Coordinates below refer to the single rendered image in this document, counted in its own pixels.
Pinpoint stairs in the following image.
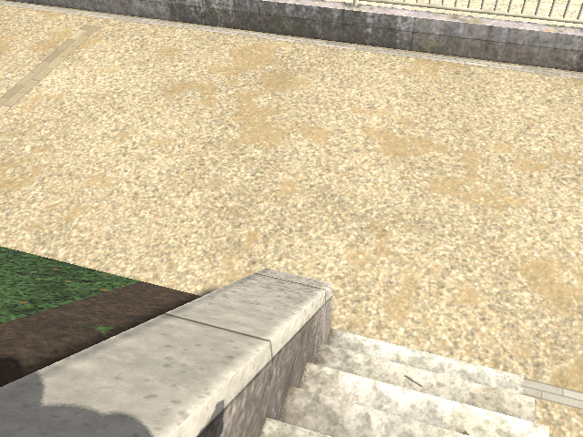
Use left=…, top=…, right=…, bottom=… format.
left=260, top=329, right=549, bottom=437

